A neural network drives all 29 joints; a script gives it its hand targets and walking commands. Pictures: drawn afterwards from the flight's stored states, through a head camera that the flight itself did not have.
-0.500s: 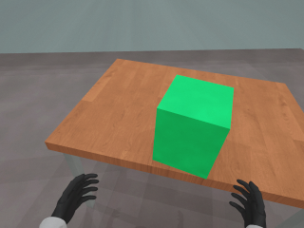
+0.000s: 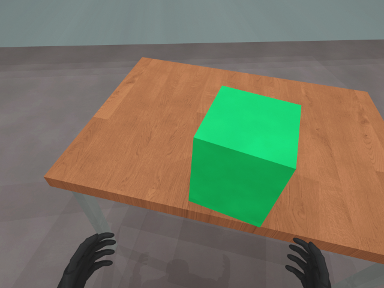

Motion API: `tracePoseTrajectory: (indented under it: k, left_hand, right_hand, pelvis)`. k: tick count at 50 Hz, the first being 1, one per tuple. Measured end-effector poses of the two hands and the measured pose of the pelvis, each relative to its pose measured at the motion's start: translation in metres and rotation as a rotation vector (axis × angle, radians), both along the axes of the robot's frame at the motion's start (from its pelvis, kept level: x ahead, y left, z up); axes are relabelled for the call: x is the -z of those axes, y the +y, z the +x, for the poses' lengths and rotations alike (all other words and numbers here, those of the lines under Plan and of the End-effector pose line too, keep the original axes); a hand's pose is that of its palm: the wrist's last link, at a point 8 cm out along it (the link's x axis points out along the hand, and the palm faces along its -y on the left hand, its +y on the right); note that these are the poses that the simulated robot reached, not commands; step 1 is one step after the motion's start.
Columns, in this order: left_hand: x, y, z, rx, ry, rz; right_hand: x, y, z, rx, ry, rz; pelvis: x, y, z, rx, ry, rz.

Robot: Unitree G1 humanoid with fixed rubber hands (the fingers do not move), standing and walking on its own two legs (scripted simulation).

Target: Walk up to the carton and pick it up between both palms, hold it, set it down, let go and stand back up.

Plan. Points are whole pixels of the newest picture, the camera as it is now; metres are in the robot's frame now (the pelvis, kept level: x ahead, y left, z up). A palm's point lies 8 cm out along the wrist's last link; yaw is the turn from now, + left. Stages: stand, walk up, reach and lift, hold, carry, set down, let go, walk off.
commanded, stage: set down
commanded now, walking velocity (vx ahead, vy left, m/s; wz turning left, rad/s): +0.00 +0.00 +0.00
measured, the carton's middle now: (240, 156) +0.43 -0.11 +0.02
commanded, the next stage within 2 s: let go in 1.18 s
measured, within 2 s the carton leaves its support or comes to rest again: neither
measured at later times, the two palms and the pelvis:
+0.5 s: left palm out of the picture +0.14 +0.23 -0.03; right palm out of the picture +0.12 -0.20 -0.02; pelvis -0.03 +0.00 +0.00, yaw -1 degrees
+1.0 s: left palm out of the picture +0.14 +0.21 -0.04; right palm out of the picture +0.13 -0.23 -0.05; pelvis -0.04 -0.03 +0.00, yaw +0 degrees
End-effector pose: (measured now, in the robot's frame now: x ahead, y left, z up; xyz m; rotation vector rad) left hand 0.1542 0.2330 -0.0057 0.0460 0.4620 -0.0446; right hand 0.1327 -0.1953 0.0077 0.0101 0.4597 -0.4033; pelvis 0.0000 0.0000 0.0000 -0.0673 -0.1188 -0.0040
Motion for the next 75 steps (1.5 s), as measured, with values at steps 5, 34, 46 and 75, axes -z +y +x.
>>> tracePoseTrajectory:
  k: [5,34,46,75]
  left_hand:
    - [0.007,0.002,-0.002,-0.003,0.01,0.001]
    - [0.029,-0.006,-0.02,-0.005,0.105,0.092]
    - [0.028,-0.015,-0.01,-0.054,0.128,0.081]
    - [0.063,-0.025,-0.024,-0.095,0.298,0.142]
  right_hand:
    - [0.006,0.004,0.001,-0.007,-0.009,0.004]
    - [0.04,-0.018,-0.013,-0.063,0.066,-0.009]
    - [0.049,-0.027,-0.008,-0.135,0.095,0.008]
    - [0.074,-0.045,-0.013,-0.232,0.222,-0.027]
  pelvis:
    - [0.0,0.0,-0.001,0.002,0.002,-0.002]
    - [0.002,-0.006,-0.039,0.015,-0.063,0.024]
    - [0.001,-0.028,-0.038,0.002,-0.033,0.048]
    - [-0.002,-0.031,-0.026,-0.005,0.021,0.049]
